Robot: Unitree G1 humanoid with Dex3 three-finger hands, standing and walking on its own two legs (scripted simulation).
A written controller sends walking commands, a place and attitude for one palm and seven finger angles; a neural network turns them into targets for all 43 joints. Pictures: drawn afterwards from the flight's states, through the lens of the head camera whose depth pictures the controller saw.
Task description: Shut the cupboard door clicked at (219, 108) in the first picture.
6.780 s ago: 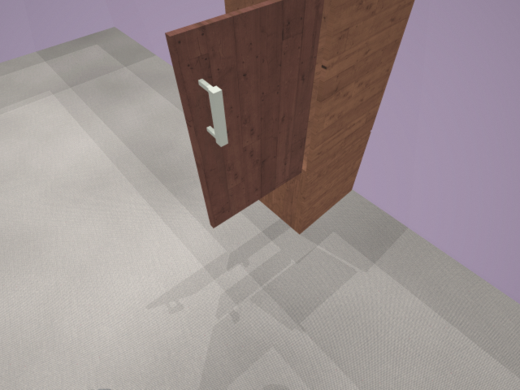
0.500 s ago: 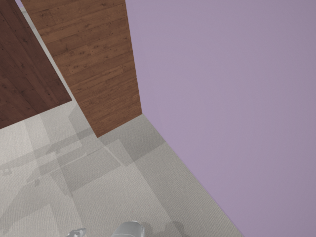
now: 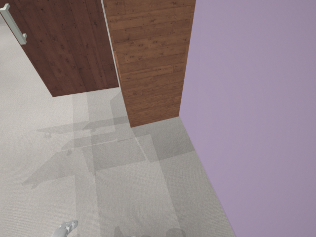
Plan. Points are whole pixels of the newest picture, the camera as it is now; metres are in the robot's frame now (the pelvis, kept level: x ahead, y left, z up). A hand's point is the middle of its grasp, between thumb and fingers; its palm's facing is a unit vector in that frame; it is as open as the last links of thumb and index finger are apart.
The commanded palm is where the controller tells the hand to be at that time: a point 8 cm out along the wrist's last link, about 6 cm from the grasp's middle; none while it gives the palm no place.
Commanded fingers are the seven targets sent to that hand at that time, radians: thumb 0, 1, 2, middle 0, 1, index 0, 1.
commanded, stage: turn to face it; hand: left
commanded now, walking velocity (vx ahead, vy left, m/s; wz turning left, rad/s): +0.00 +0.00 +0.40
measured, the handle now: (15, 24) +0.82 +0.60 +0.09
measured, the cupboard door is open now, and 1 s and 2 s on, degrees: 86 86 86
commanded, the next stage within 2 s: take the last steps up to it in 0.26 s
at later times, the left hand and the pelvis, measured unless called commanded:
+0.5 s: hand out of the picture +0.01 +0.23 -0.17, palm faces +0.23 -0.95 -0.21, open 7.4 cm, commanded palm none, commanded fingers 0.00 0.90 0.90 -0.20 -0.30 -0.20 -0.30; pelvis +0.01 +0.02 +0.01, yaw +11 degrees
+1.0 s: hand out of the picture -0.02 +0.27 -0.18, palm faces +0.39 -0.91 -0.17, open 7.4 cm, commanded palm none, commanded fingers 0.00 0.90 0.90 -0.20 -0.30 -0.20 -0.30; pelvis +0.11 +0.12 -0.01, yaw +18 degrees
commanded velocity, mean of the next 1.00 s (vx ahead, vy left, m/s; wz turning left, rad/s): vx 0.20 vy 0.08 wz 0.19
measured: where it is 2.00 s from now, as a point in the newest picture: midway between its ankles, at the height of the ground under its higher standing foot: (117, 194)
